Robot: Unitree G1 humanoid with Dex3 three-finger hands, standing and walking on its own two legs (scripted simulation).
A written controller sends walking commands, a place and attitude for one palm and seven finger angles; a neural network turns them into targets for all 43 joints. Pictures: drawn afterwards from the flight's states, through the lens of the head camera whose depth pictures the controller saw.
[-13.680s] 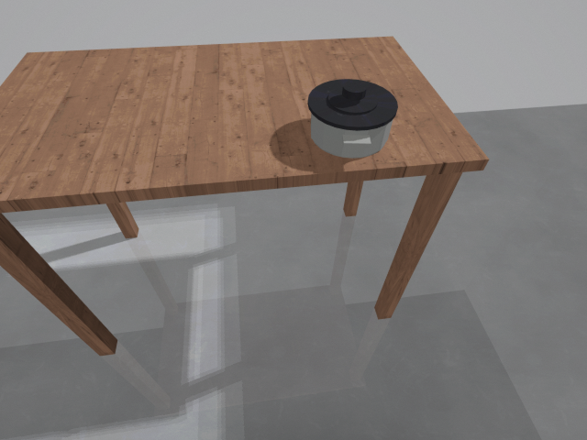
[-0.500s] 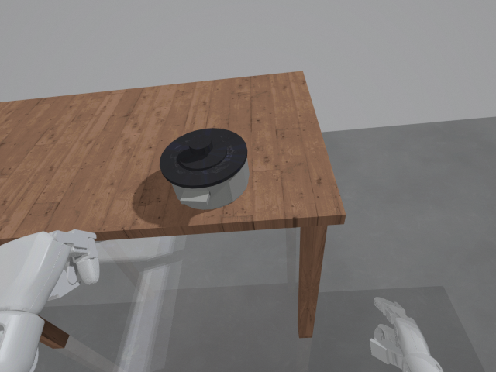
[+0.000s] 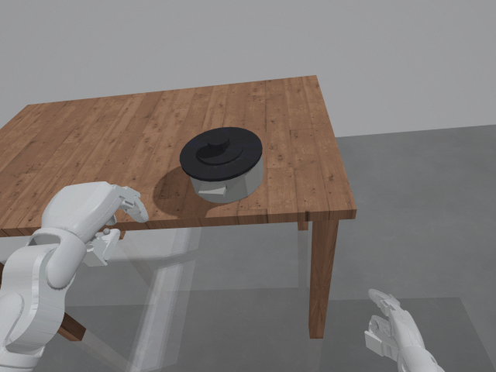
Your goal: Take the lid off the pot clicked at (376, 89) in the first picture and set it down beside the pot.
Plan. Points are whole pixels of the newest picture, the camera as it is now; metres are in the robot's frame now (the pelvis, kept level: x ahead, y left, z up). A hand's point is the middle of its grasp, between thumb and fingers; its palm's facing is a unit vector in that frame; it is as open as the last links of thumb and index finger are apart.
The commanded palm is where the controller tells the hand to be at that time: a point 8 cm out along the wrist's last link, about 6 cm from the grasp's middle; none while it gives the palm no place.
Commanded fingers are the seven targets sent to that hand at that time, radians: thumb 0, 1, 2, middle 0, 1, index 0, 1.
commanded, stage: reach forward and open the fingers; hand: left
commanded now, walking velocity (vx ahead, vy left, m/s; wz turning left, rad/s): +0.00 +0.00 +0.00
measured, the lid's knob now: (218, 141) +0.53 +0.14 +0.11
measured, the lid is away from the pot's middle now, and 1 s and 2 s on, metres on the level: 0.00 0.00 0.00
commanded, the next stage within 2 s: move the open hand above the knob in 0.48 s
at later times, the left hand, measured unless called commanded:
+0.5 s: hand (115, 189) +0.31 +0.24 +0.19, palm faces +0.01 -0.05 -1.00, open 9.5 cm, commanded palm +0.27 +0.24 +0.25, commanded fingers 0.00 -0.33 1.66 -0.90 -0.08 -0.90 -0.08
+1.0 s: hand (145, 162) +0.37 +0.21 +0.19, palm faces -0.04 -0.06 -1.00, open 9.6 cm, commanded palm +0.34 +0.21 +0.25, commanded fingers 0.00 -0.33 1.66 -0.90 -0.08 -0.90 -0.08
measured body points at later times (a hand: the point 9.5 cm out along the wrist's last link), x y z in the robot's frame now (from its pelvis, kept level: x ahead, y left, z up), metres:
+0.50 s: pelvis -0.01 +0.00 +0.00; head -0.02 -0.06 +0.44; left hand +0.30 +0.24 +0.24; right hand +0.20 -0.22 -0.10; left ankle +0.04 +0.09 -0.74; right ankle +0.02 -0.10 -0.74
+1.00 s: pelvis +0.01 +0.00 +0.00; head +0.01 -0.06 +0.44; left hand +0.37 +0.21 +0.24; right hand +0.23 -0.21 -0.11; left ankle +0.04 +0.09 -0.74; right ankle +0.02 -0.10 -0.74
